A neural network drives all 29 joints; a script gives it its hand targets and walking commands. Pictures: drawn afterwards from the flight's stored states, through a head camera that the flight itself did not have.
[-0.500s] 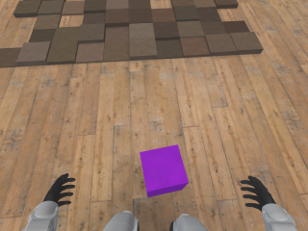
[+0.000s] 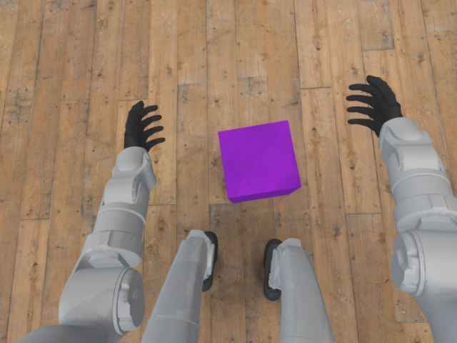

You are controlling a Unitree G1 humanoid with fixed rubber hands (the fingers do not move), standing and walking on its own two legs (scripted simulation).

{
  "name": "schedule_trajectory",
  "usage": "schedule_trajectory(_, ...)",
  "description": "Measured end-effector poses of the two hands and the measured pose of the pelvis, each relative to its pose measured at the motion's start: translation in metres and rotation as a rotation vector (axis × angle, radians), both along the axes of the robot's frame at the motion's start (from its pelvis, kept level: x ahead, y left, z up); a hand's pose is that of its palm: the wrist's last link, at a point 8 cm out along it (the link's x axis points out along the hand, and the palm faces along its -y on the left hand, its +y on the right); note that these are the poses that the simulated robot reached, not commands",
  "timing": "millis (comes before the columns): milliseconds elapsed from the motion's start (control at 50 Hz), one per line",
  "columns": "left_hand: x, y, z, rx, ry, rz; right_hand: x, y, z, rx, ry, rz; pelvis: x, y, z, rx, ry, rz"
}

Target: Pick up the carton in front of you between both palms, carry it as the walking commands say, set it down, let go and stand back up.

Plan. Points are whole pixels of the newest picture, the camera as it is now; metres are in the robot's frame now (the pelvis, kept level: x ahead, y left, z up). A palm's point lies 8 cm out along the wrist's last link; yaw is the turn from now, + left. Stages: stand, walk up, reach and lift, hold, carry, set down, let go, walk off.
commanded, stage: reach and lift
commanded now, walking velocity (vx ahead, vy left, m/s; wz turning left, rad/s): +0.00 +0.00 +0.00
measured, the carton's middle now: (257, 166) +0.47 -0.01 -0.53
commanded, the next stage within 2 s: none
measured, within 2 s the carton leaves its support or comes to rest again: leaves its support in 1.88 s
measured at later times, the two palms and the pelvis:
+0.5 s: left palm (175, 150) +0.44 +0.19 -0.25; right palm (338, 132) +0.51 -0.19 -0.26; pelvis +0.01 +0.00 -0.10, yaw +3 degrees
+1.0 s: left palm (189, 161) +0.45 +0.19 -0.43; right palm (313, 153) +0.50 -0.18 -0.45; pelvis -0.04 +0.01 -0.27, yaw +4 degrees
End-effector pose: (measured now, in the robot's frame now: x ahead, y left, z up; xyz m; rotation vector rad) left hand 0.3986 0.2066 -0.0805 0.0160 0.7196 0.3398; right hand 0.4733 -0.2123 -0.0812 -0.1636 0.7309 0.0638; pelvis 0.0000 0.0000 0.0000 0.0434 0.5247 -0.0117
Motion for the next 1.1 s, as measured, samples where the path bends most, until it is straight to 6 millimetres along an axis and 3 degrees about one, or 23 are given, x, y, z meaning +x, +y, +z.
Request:
schedule_trajectory(140, 0.035, -0.020, -0.016, -0.014, -0.050, 0.024, 0.045, 0.015, -0.014, 0.026, -0.046, 0.028, -0.011, -0.004, -0.019, 0.015, 0.100, -0.004)
schedule_trajectory(260, 0.043, -0.027, -0.043, -0.010, -0.043, 0.023, 0.055, 0.018, -0.044, 0.034, -0.036, 0.023, -0.004, -0.006, -0.028, 0.021, 0.191, -0.006)
schedule_trajectory(400, 0.042, -0.024, -0.107, -0.013, -0.005, 0.011, 0.048, 0.020, -0.112, 0.034, -0.006, -0.006, 0.007, -0.003, -0.064, 0.030, 0.299, 0.000)
schedule_trajectory(560, 0.036, -0.017, -0.204, -0.022, 0.012, -0.001, 0.033, 0.022, -0.216, 0.020, -0.004, -0.031, 0.002, 0.004, -0.132, 0.037, 0.357, 0.021)
schedule_trajectory(680, 0.034, -0.016, -0.260, -0.033, -0.005, -0.009, 0.031, 0.021, -0.269, 0.014, -0.035, -0.036, -0.013, 0.008, -0.185, 0.033, 0.317, 0.031)
schedule_trajectory(840, 0.033, -0.020, -0.315, -0.048, 0.018, -0.013, 0.032, 0.024, -0.317, 0.021, -0.012, -0.048, -0.034, 0.011, -0.235, 0.028, 0.224, 0.036)
schedule_trajectory(1100, 0.057, -0.005, -0.365, -0.013, 0.073, -0.039, 0.031, 0.042, -0.393, 0.037, 0.014, -0.035, -0.040, 0.012, -0.280, 0.034, 0.136, 0.060)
